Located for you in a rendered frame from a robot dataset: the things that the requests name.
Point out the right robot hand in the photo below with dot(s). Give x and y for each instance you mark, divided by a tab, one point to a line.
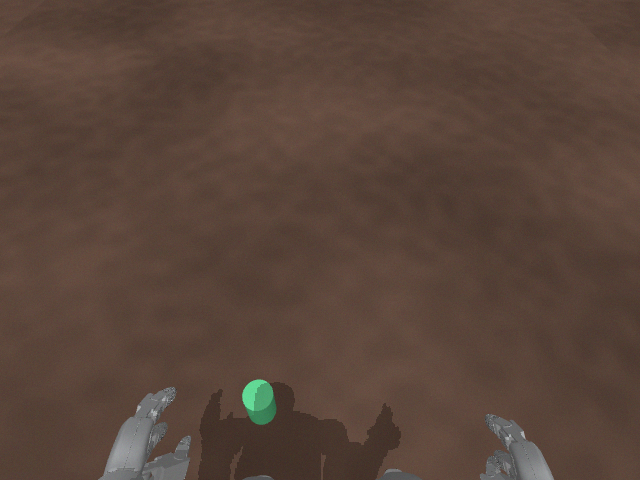
525	461

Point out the left robot hand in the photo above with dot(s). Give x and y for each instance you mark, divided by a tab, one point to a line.
138	436

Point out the can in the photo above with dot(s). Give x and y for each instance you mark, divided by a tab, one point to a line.
259	401

